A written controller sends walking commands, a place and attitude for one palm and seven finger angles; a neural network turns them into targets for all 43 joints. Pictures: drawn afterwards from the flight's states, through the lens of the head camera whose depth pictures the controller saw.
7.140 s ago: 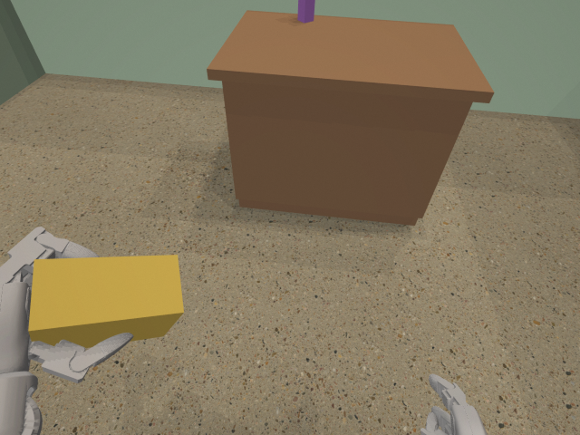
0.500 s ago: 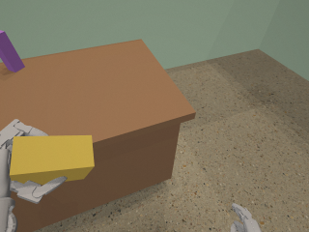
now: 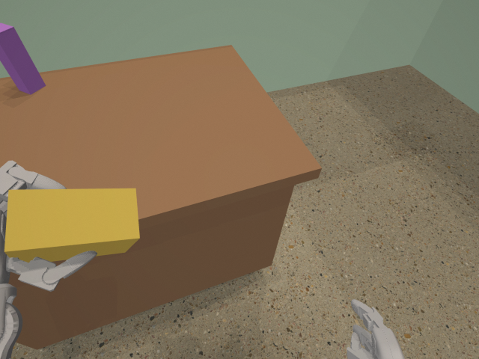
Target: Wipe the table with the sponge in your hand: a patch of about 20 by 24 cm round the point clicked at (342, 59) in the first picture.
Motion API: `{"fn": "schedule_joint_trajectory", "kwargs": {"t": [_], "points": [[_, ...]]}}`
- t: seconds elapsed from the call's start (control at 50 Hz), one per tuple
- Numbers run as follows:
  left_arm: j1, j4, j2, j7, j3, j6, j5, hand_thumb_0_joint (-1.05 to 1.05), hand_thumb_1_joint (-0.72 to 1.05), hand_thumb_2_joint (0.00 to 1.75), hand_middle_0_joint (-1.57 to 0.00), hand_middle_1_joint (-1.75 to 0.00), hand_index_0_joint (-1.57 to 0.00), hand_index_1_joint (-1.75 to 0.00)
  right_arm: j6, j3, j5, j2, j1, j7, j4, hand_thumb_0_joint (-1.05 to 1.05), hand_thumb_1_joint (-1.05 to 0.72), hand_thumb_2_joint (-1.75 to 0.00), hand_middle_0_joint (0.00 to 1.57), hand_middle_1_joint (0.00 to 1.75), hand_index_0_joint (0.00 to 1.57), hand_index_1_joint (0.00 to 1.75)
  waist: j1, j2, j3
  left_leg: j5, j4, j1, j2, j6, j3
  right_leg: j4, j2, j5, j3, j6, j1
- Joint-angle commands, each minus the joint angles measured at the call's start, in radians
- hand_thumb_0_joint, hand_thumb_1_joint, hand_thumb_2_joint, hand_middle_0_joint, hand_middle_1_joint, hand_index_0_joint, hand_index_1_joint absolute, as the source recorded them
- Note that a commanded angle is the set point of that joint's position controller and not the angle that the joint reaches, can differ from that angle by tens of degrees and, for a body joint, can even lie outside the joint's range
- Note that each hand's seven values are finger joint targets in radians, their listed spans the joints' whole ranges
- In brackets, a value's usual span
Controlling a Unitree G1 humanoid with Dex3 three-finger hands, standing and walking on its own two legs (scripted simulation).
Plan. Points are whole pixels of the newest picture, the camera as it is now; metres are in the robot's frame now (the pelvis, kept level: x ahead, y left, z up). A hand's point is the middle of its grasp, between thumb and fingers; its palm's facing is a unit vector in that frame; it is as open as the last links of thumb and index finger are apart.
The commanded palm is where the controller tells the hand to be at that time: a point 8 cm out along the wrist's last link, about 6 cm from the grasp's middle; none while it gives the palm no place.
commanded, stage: look again from close up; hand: left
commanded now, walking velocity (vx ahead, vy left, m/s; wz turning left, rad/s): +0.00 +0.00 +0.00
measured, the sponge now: (96, 225) +0.25 +0.22 +0.14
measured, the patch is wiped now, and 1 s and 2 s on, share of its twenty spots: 0.00 0.00 0.00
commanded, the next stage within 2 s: shuffle to correct the standing spot in 0.06 s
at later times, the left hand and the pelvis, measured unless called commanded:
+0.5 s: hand (44, 202) +0.27 +0.30 +0.15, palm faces +0.38 -0.85 -0.37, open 10.7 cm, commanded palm +0.21 +0.33 +0.17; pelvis +0.06 +0.04 -0.01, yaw +1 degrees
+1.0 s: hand (37, 190) +0.29 +0.31 +0.15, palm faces +0.40 -0.83 -0.39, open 10.7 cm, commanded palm +0.22 +0.34 +0.17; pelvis +0.07 +0.06 -0.01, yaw +1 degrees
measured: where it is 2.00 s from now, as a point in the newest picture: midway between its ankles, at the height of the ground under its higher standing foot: outside the picture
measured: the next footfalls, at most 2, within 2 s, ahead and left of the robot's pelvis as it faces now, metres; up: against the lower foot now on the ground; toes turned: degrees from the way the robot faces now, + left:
right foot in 1.18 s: +0.18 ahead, +0.01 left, +0.00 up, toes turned +3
left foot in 1.42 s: +0.19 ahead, +0.23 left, +0.00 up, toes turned +5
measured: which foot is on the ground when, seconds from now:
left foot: down 0.00-1.00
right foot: down 0.00-0.88, up 0.90-1.00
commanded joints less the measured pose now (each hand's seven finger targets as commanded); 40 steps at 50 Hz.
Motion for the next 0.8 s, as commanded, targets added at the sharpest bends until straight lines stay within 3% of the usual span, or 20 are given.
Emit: {"fn": "schedule_joint_trajectory", "kwargs": {"t": [0.0,0.04,0.08,0.18,0.26,0.3,0.34,0.38,0.42,0.5,0.54,0.66,0.7,0.74,0.76,0.78], "points": [[-0.039,-0.280,0.194,0.011,0.095,-0.068,0.008,0.00,0.10,1.30,-1.20,-1.60,-1.20,-1.60,-0.069,-0.043,-0.002,-0.115,-0.109,-0.016,-0.175,0.00,-0.90,-0.90,0.20,0.30,0.20,0.30,0.011,-0.003,-0.118,-0.158,-0.182,-0.077,0.084,0.011,-0.156,-0.043,-0.061,-0.160,0.091,0.016,0.104],[-0.111,-0.329,0.256,0.016,0.159,-0.076,0.013,0.00,0.10,1.30,-1.20,-1.60,-1.20,-1.60,-0.070,-0.041,-0.006,-0.116,-0.120,-0.026,-0.177,0.00,-0.90,-0.90,0.20,0.30,0.20,0.30,0.005,0.068,-0.122,-0.153,-0.200,-0.083,0.098,0.014,-0.170,0.006,-0.049,-0.091,0.078,0.015,0.127],[-0.129,-0.324,0.214,0.012,0.135,-0.080,0.013,0.00,0.10,1.30,-1.20,-1.60,-1.20,-1.60,-0.073,-0.040,-0.009,-0.105,-0.110,-0.029,-0.179,0.00,-0.90,-0.90,0.20,0.30,0.20,0.30,0.004,0.107,-0.145,-0.073,-0.180,-0.067,0.104,0.014,-0.170,0.034,-0.056,-0.002,0.065,0.010,0.156],[-0.101,-0.375,0.163,0.005,0.078,-0.080,0.012,0.00,0.10,1.30,-1.20,-1.60,-1.20,-1.60,-0.082,-0.046,-0.016,-0.113,-0.100,-0.009,-0.171,0.00,-0.90,-0.90,0.20,0.30,0.20,0.30,-0.004,0.130,-0.232,0.320,-0.060,0.100,0.086,-0.032,-0.123,0.049,-0.058,0.152,0.041,-0.002,0.137],[-0.036,-0.346,0.120,0.003,0.042,-0.060,0.017,0.00,0.10,1.30,-1.20,-1.60,-1.20,-1.60,-0.059,-0.055,-0.018,-0.122,-0.090,0.007,-0.165,0.00,-0.90,-0.90,0.20,0.30,0.20,0.30,-0.016,0.131,-0.208,0.311,-0.041,0.093,0.095,-0.037,-0.136,0.096,-0.043,0.081,0.008,-0.012,0.088],[-0.016,-0.312,0.136,0.004,0.064,-0.050,0.017,0.00,0.10,1.30,-1.20,-1.60,-1.20,-1.60,-0.039,-0.056,-0.017,-0.124,-0.092,0.009,-0.170,0.00,-0.90,-0.90,0.20,0.30,0.20,0.30,-0.017,0.106,-0.183,0.275,-0.041,0.063,0.109,-0.030,-0.157,0.111,-0.038,0.034,0.000,-0.012,0.070],[-0.024,-0.322,0.167,0.007,0.095,-0.049,0.014,0.00,0.10,1.30,-1.20,-1.60,-1.20,-1.60,-0.025,-0.054,-0.014,-0.122,-0.099,0.005,-0.178,0.00,-0.90,-0.90,0.20,0.30,0.20,0.30,-0.019,0.116,-0.173,0.287,-0.031,0.069,0.105,-0.034,-0.151,0.133,-0.040,0.039,-0.006,-0.017,0.052],[-0.035,-0.326,0.161,0.007,0.092,-0.050,0.013,0.00,0.10,1.30,-1.20,-1.60,-1.20,-1.60,-0.010,-0.055,-0.012,-0.119,-0.092,0.005,-0.182,0.00,-0.90,-0.90,0.20,0.30,0.20,0.30,-0.023,0.131,-0.168,0.312,-0.010,0.050,0.107,-0.030,-0.154,0.143,-0.040,0.043,-0.010,-0.023,0.064],[-0.029,-0.333,0.170,0.008,0.103,-0.053,0.010,0.00,0.10,1.30,-1.20,-1.60,-1.20,-1.60,-0.004,-0.056,-0.007,-0.118,-0.097,0.003,-0.192,0.00,-0.90,-0.90,0.20,0.30,0.20,0.30,-0.022,0.086,-0.187,0.315,0.035,0.022,0.093,-0.022,-0.129,0.137,-0.057,0.111,0.008,-0.033,0.114],[-0.020,-0.368,0.179,0.011,0.111,-0.056,0.002,0.00,0.10,1.30,-1.20,-1.60,-1.20,-1.60,0.000,-0.057,-0.002,-0.121,-0.093,0.006,-0.196,0.00,-0.90,-0.90,0.20,0.30,0.20,0.30,-0.024,0.085,-0.214,0.400,0.099,0.020,0.074,-0.031,-0.118,0.189,-0.078,0.192,0.023,-0.047,0.144],[-0.024,-0.378,0.183,0.013,0.111,-0.057,0.002,0.00,0.10,1.30,-1.20,-1.60,-1.20,-1.60,0.001,-0.057,0.004,-0.123,-0.105,0.006,-0.196,0.00,-0.90,-0.90,0.20,0.30,0.20,0.30,-0.027,0.100,-0.202,0.394,0.109,0.018,0.067,-0.036,-0.111,0.203,-0.091,0.197,0.043,-0.054,0.127],[-0.005,-0.376,0.183,0.017,0.123,-0.064,0.003,0.00,0.10,1.30,-1.20,-1.60,-1.20,-1.60,0.007,-0.066,0.003,-0.126,-0.086,0.010,-0.185,0.00,-0.90,-0.90,0.20,0.30,0.20,0.30,-0.031,0.112,-0.196,0.477,0.112,0.038,0.089,-0.033,-0.142,0.223,-0.065,0.109,-0.007,-0.040,0.104],[0.012,-0.350,0.180,0.018,0.126,-0.065,0.002,0.00,0.10,1.30,-1.20,-1.60,-1.20,-1.60,0.013,-0.071,0.009,-0.128,-0.089,0.012,-0.186,0.00,-0.90,-0.90,0.20,0.30,0.20,0.30,-0.021,0.039,-0.205,0.423,0.198,-0.061,0.062,-0.038,-0.111,0.184,-0.102,0.194,0.043,-0.070,0.203],[0.037,-0.335,0.188,0.023,0.135,-0.064,-0.008,0.00,0.10,1.30,-1.20,-1.60,-1.20,-1.60,0.016,-0.082,0.018,-0.131,-0.090,0.009,-0.181,0.00,-0.90,-0.90,0.20,0.30,0.20,0.30,-0.016,-0.077,-0.209,0.284,0.375,-0.178,-0.009,-0.052,-0.051,0.149,-0.228,0.303,0.209,-0.158,0.265],[0.031,-0.343,0.185,0.027,0.136,-0.071,-0.010,0.00,0.10,1.30,-1.20,-1.60,-1.20,-1.60,0.018,-0.085,0.016,-0.131,-0.083,0.013,-0.177,0.00,-0.90,-0.90,0.20,0.30,0.20,0.30,-0.015,-0.134,-0.194,0.105,0.427,-0.243,-0.020,-0.042,-0.033,0.125,-0.307,0.284,0.291,-0.198,0.269],[0.029,-0.331,0.196,0.033,0.152,-0.074,-0.011,0.00,0.10,1.30,-1.20,-1.60,-1.20,-1.60,0.022,-0.078,0.017,-0.118,-0.092,0.014,-0.172,0.00,-0.90,-0.90,0.20,0.30,0.20,0.30,-0.017,-0.150,-0.142,-0.194,0.391,-0.271,0.002,-0.020,-0.065,0.092,-0.363,0.237,0.341,-0.201,0.208]]}}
